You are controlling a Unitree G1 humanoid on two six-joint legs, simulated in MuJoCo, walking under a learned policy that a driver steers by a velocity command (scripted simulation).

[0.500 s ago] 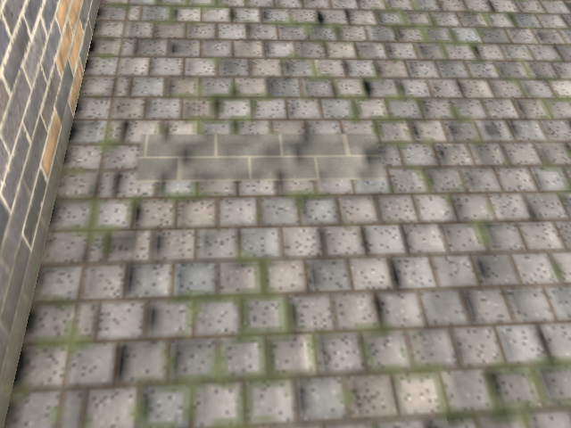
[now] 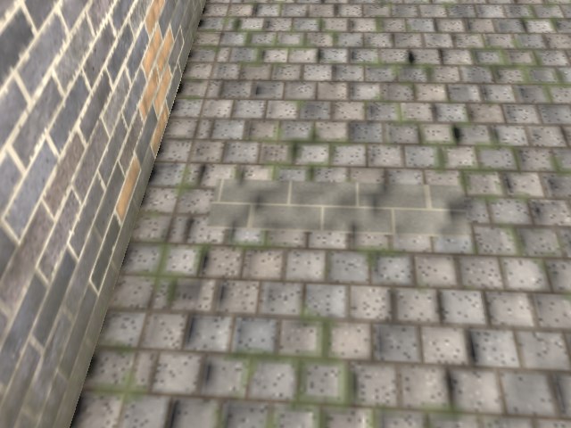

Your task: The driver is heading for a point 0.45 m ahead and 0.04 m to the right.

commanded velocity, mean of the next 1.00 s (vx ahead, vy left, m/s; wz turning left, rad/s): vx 0.04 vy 0.00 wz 0.02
